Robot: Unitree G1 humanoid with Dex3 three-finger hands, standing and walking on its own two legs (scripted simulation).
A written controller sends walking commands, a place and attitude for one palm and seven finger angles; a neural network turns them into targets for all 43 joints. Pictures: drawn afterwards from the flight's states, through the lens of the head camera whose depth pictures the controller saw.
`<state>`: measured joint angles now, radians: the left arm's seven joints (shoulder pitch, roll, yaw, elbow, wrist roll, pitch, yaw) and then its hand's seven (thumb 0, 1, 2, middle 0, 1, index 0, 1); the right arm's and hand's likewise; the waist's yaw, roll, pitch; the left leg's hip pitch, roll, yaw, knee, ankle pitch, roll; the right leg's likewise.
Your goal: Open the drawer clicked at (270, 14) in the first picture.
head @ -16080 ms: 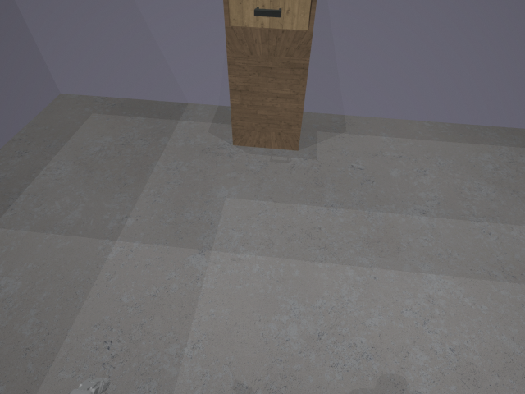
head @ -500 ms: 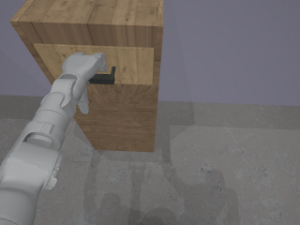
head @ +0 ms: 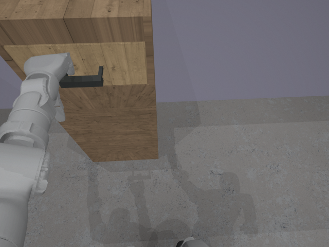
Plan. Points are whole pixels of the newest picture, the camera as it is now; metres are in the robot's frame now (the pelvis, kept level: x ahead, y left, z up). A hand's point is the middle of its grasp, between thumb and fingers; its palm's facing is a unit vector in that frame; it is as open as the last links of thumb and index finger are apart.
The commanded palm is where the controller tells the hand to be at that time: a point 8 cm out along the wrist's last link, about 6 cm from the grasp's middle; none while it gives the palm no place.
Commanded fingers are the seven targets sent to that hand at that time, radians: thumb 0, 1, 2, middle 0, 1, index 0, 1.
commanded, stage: move the hooked fingers above the handle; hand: left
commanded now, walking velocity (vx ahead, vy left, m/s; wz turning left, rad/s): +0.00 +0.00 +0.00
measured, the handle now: (82, 75) +0.59 +0.18 +0.03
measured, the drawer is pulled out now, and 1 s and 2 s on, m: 0.00 0.00 0.00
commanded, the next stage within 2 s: lift the fingers back up to retry in 0.08 s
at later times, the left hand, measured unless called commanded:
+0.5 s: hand (72, 67) +0.54 +0.18 +0.10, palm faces +0.01 -0.01 -1.00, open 13.4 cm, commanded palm +0.52 +0.19 +0.14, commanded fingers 0.00 -0.50 0.30 -0.30 -1.20 -0.30 -1.20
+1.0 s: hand (71, 71) +0.54 +0.18 +0.09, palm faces +0.04 +0.00 -1.00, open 13.8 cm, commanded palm +0.52 +0.18 +0.14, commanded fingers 0.00 -0.50 0.30 -0.30 -1.20 -0.30 -1.20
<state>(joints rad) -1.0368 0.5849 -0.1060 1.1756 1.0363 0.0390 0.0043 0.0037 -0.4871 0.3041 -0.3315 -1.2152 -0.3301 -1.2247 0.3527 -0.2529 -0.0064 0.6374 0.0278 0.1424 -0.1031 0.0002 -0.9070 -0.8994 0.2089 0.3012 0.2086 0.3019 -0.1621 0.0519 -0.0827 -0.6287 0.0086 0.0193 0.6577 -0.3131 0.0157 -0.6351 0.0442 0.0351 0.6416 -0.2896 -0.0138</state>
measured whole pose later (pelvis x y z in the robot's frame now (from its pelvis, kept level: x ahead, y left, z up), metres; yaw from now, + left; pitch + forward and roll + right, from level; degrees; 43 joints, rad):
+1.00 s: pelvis +0.01 +0.01 -0.01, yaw +1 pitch +19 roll -2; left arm -1.10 0.45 -0.14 1.14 1.07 0.06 0.24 0.00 -0.49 0.30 -0.32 -1.20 -0.33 -1.21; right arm 0.40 -0.28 -0.07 0.73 -0.02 0.11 -0.02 0.00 -0.91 -0.90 0.21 0.30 0.21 0.30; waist -0.15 0.06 -0.14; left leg -0.72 0.00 -0.01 0.73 -0.35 0.02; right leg -0.70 0.03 0.01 0.68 -0.32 0.00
